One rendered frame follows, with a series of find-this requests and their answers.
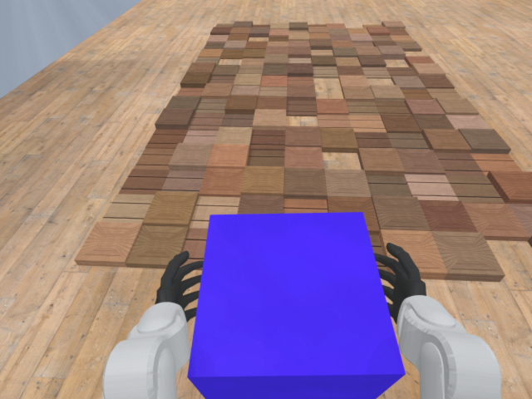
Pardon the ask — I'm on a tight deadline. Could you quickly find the robot right hand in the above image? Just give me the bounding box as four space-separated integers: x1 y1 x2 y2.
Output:
374 243 426 324

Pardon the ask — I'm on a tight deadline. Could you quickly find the robot left hand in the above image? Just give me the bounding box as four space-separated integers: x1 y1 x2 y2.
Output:
155 251 204 322

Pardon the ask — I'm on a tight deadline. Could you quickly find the left robot forearm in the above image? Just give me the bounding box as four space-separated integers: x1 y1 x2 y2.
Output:
102 302 190 399

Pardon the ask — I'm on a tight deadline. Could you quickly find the carton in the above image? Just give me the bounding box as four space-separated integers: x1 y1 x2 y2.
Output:
187 212 406 399

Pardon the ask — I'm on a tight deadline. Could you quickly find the right robot forearm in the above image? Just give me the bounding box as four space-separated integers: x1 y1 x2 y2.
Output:
397 295 502 399

